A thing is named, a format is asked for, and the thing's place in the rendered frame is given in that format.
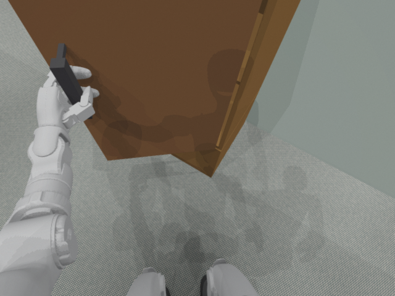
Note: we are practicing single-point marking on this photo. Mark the robot left upper arm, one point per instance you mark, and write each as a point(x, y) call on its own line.
point(34, 252)

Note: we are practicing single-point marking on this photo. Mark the left robot hand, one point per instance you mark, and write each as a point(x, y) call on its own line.
point(52, 104)

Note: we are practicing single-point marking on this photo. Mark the robot left thigh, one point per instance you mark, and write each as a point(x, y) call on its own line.
point(148, 284)

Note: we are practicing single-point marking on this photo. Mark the handle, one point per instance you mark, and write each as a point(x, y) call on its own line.
point(65, 76)

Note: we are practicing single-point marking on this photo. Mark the cupboard door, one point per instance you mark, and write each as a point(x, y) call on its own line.
point(165, 69)

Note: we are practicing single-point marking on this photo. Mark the robot right thigh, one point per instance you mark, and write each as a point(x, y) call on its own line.
point(227, 280)

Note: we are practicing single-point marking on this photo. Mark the robot left forearm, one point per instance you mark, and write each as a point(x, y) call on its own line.
point(49, 186)

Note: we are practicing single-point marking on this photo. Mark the robot thigh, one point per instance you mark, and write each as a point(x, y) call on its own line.
point(148, 284)
point(227, 280)

